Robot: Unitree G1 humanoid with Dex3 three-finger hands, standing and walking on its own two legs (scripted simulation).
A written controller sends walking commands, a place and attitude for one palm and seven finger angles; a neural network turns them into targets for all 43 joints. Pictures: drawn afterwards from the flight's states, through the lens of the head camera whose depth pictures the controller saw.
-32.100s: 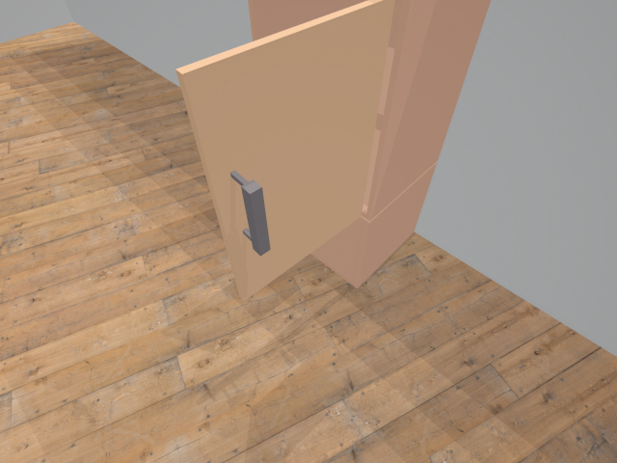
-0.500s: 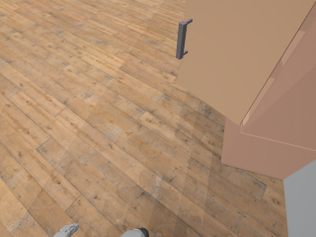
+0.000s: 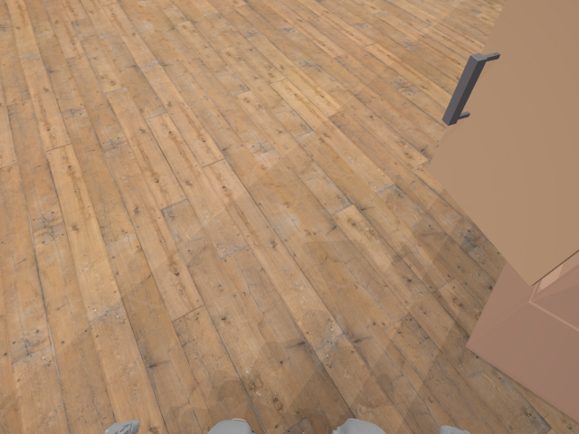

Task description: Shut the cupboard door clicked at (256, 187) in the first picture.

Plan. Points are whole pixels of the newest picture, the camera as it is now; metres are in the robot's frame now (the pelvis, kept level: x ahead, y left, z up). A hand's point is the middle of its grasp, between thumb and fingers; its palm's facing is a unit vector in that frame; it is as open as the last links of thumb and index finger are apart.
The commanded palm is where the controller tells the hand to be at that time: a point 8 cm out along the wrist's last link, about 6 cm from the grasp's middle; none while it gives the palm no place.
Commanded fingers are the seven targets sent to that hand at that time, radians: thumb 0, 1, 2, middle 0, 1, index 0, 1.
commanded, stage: walk to a spot facing it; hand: left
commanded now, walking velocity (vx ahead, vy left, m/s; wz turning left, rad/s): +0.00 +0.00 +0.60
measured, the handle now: (470, 89) +0.84 -0.38 -0.02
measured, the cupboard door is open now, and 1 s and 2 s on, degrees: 61 61 61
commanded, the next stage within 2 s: turn to face it in 1.42 s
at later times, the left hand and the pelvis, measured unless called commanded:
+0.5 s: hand out of the picture -0.04 +0.21 -0.17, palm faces +0.38 -0.90 -0.22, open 7.4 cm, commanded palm none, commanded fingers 0.00 0.90 0.90 -0.20 -0.30 -0.20 -0.30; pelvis +0.01 +0.00 +0.00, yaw +20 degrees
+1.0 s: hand out of the picture +0.07 +0.19 -0.14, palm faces +0.63 -0.75 -0.19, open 7.4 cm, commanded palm none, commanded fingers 0.00 0.90 0.90 -0.20 -0.30 -0.20 -0.30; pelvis +0.15 +0.03 +0.02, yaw +38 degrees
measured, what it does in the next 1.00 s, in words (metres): walks ahead, turning left: right foot, then left foot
